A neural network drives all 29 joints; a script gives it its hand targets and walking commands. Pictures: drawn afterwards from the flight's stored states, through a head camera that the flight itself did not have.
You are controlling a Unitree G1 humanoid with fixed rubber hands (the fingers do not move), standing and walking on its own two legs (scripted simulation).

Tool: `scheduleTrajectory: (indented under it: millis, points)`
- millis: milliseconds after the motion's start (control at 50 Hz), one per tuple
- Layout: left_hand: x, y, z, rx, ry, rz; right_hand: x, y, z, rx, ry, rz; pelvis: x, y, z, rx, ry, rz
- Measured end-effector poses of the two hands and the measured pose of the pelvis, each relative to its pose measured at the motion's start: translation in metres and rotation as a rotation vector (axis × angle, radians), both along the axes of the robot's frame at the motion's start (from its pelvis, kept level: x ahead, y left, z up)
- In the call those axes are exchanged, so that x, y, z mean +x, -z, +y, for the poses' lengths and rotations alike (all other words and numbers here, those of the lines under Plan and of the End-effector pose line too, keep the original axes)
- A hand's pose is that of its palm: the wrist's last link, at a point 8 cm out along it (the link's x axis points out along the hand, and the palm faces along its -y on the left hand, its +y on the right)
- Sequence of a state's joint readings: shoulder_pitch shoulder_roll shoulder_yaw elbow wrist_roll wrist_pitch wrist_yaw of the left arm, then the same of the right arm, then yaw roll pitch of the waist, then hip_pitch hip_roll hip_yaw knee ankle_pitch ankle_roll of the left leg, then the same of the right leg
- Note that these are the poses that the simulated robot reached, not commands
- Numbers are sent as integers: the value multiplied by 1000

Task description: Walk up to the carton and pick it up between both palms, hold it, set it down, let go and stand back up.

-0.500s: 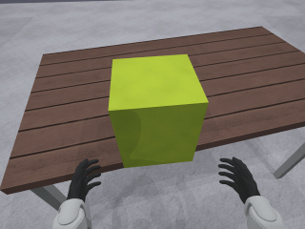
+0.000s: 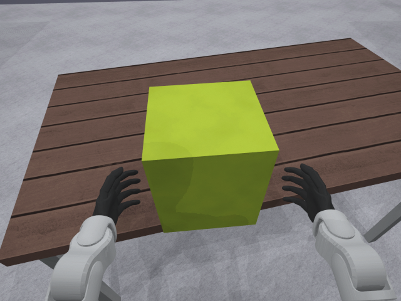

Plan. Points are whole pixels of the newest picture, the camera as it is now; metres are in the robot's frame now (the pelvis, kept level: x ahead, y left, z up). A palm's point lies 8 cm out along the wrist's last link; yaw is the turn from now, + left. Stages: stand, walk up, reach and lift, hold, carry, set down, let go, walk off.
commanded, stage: reach and lift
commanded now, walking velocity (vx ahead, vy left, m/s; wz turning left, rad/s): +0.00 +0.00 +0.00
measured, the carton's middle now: (205, 159) +0.41 +0.02 +0.07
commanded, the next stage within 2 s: none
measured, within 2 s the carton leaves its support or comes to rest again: neither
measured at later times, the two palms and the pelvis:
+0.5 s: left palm (100, 204) +0.28 +0.20 +0.10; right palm (323, 195) +0.30 -0.19 +0.10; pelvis -0.01 +0.01 +0.00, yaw +0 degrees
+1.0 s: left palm (97, 139) +0.36 +0.20 +0.18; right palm (323, 130) +0.38 -0.19 +0.18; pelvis -0.01 +0.01 +0.00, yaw +0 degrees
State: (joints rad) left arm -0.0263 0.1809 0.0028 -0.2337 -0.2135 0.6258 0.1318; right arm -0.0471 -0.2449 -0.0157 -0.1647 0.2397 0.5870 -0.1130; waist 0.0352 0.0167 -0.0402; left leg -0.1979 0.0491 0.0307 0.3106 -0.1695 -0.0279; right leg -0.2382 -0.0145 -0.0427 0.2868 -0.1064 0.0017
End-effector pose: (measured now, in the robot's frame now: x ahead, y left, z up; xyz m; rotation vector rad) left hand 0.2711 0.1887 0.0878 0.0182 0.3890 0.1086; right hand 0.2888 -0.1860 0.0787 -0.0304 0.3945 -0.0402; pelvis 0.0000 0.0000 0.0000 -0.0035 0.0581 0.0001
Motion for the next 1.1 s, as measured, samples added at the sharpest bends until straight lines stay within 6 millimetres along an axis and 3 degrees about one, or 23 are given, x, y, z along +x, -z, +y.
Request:
scheduleTrajectory:
  millis: [200, 300, 460, 600, 700, 800, 900, 1100]
  points:
    - [3, 1, 5, -11, -7, -7, 7, -8, -3, -17, 25, -9, 9, -3, 6, -5, 0, -15]
    - [1, -2, 7, -18, -25, -39, 1, -5, -7, -23, 36, -9, 5, -3, 9, -9, 5, -8]
    - [4, -11, 13, 8, -43, -67, 6, -18, -7, -24, 13, -71, -8, 0, 10, -5, 8, 4]
    - [21, -24, 6, 2, -24, -57, 25, -37, 0, -28, -4, -78, -21, 2, 8, 1, 4, 15]
    - [40, -44, 5, 15, -24, -57, 43, -63, -1, -35, 18, -103, -22, 2, 7, 2, 3, 25]
    - [61, -70, 8, 18, -25, -74, 60, -82, -7, -40, 48, -97, -20, 1, 7, 1, 2, 21]
    - [78, -82, 12, 8, -33, -73, 75, -95, -7, -44, 57, -97, -15, 0, 6, -2, 2, 19]
    - [93, -105, 17, -7, -47, -100, 98, -120, 0, -23, 42, -132, -4, -3, 6, -5, -5, 10]
